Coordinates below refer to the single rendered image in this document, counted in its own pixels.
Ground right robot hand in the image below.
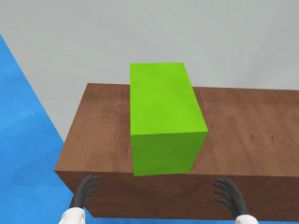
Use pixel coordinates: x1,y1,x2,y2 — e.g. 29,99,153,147
213,177,250,220

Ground left robot hand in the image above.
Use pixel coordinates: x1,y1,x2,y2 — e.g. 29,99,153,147
68,174,100,209

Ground carton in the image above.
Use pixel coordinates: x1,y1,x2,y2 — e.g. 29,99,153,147
130,63,208,176

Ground left robot forearm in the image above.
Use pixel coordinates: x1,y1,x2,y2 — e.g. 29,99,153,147
58,207,86,224

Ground pedestal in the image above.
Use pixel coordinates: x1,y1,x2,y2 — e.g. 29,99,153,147
53,83,299,222

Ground right robot forearm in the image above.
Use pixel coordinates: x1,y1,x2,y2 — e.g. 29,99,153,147
235,215,259,224

